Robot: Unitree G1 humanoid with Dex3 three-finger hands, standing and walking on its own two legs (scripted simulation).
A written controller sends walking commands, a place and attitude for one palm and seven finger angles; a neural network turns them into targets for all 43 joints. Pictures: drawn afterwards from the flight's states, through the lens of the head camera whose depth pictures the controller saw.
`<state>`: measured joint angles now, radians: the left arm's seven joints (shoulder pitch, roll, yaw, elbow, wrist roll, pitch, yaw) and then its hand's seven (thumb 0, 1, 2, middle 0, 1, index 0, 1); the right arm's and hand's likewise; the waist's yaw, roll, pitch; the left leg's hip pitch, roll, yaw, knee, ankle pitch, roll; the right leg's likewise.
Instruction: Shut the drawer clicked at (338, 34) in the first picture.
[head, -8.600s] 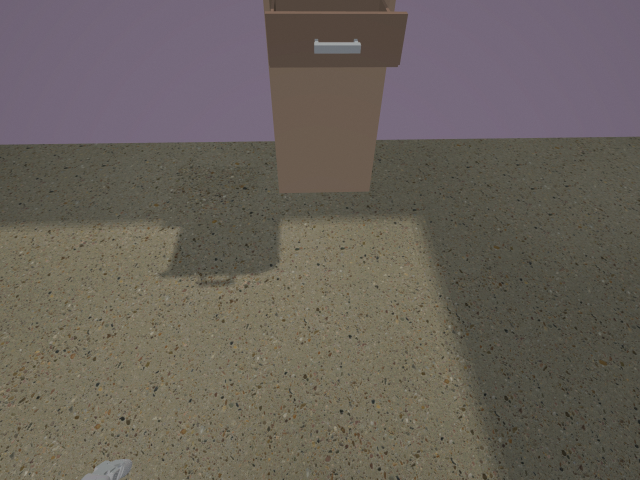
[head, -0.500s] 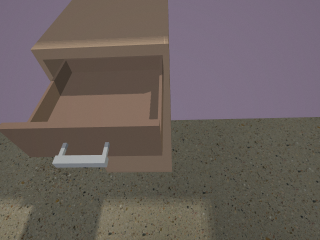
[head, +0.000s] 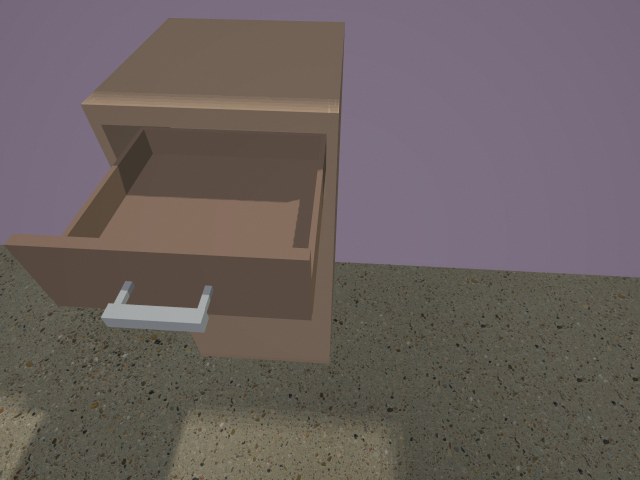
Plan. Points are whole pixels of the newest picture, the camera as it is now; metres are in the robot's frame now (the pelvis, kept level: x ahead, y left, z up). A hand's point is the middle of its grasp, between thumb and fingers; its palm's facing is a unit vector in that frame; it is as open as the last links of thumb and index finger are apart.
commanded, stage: come to a stop and stand still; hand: left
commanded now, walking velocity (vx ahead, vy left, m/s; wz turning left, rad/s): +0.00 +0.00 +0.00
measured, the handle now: (161, 304) +0.32 +0.24 +0.04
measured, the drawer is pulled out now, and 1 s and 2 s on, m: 0.29 0.29 0.29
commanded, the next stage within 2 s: look again from close up in 0.08 s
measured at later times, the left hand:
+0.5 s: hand out of the picture -0.02 +0.21 -0.18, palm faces +0.05 -0.98 -0.18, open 7.3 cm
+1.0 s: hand out of the picture -0.06 +0.21 -0.18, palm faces +0.04 -0.99 -0.12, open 7.4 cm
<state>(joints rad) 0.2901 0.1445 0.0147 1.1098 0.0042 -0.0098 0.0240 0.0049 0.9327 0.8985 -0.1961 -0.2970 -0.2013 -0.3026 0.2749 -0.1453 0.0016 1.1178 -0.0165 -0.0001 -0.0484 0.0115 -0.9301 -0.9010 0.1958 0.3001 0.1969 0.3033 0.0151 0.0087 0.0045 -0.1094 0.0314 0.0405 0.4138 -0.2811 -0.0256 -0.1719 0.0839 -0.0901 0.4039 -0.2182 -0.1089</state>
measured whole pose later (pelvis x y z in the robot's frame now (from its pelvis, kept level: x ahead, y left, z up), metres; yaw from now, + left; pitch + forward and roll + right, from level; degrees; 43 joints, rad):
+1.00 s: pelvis +0.00 +0.07 -0.01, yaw -1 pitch +0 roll +1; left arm 0.41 0.09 0.00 1.12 0.03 0.01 0.01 0.00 0.91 0.90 -0.19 -0.30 -0.20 -0.30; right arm 0.33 -0.13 0.00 1.09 -0.03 -0.02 -0.04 0.01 -0.92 -0.90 0.20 0.30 0.20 0.30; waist 0.01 -0.02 0.00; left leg -0.16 -0.09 0.12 0.44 -0.28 0.11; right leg -0.29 -0.03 -0.03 0.60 -0.33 -0.04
